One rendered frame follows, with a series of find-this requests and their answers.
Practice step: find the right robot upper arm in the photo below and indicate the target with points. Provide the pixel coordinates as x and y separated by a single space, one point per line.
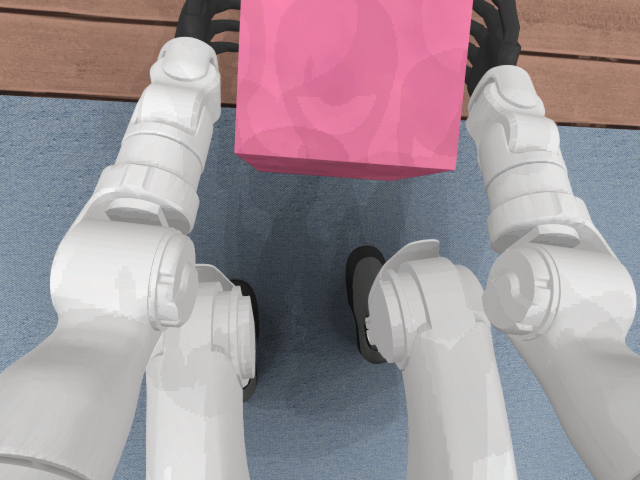
567 312

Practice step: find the robot right hand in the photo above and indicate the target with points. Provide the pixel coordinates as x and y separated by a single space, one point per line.
498 42

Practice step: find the left robot foot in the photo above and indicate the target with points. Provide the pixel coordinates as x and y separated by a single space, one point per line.
246 290

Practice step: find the left robot upper arm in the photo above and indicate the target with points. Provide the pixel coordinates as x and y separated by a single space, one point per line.
67 406

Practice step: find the left robot forearm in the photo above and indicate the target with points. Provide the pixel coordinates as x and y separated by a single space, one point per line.
163 153

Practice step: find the robot foot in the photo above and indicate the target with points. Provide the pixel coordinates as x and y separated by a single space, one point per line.
362 268
246 290

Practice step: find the robot left hand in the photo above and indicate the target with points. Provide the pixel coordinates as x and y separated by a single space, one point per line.
195 21

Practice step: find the carton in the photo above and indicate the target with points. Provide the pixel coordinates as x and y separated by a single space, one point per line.
364 89

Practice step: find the right robot forearm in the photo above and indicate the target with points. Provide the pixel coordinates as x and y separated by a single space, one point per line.
524 174

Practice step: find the right robot foot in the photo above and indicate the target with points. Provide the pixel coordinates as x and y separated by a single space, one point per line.
362 268

